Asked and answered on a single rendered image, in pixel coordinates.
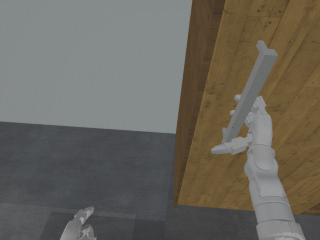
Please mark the handle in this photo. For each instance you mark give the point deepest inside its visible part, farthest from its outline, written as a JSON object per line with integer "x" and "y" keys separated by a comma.
{"x": 256, "y": 80}

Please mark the right robot forearm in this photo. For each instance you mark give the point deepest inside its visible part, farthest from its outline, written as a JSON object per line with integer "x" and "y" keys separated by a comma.
{"x": 275, "y": 220}

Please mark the robot right hand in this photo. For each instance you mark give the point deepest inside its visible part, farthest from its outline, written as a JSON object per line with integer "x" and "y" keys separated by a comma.
{"x": 260, "y": 126}

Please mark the robot left hand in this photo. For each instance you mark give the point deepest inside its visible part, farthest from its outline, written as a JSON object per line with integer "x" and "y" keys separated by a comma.
{"x": 74, "y": 229}

